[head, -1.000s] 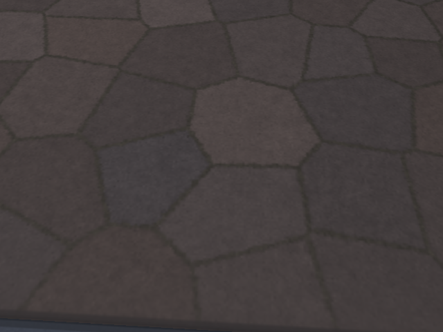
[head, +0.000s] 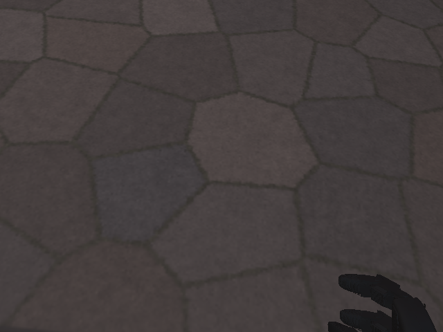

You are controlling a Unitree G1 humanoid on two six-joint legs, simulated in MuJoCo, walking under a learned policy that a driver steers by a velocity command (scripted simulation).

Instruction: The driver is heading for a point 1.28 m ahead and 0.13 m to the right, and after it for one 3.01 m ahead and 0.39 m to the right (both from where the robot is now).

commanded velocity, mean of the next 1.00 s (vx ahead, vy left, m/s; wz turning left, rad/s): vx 0.46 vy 0.00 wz -0.19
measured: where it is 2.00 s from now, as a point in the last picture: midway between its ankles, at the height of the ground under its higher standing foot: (237, 187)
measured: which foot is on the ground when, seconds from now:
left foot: down 0.00-0.48, up 0.50-1.00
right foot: up 0.00-0.46, down 0.48-1.00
